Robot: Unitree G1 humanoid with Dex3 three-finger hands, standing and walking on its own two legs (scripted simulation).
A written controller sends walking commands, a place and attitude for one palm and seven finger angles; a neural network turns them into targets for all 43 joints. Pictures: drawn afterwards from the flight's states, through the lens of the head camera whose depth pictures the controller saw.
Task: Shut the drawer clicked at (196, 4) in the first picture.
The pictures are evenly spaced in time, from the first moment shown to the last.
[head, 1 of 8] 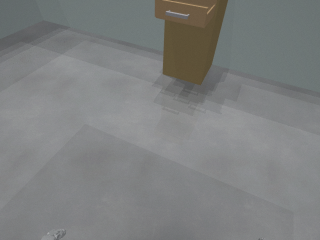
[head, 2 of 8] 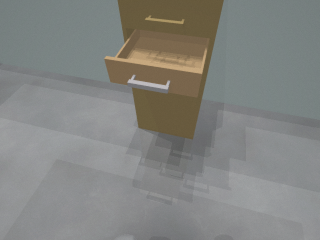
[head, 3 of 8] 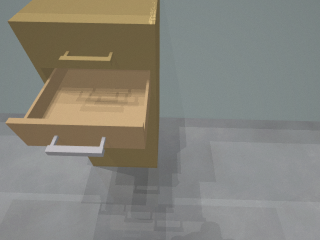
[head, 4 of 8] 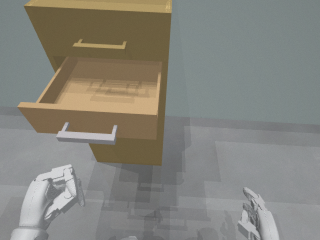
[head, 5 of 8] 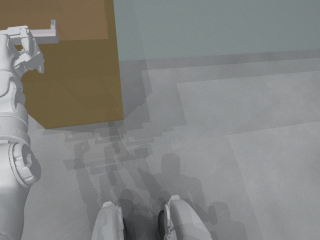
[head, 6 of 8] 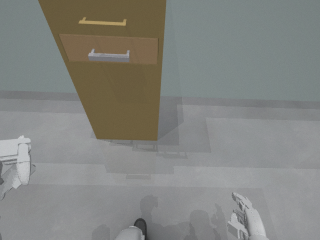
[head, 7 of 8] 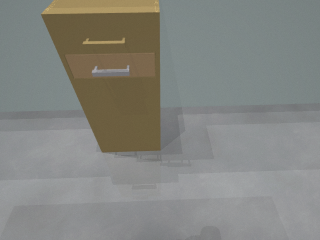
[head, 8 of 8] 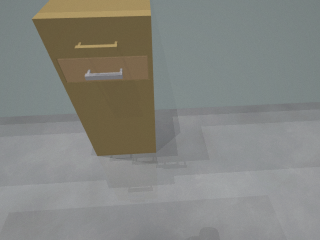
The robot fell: no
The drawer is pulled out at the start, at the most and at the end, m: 0.25 0.25 0.00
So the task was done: yes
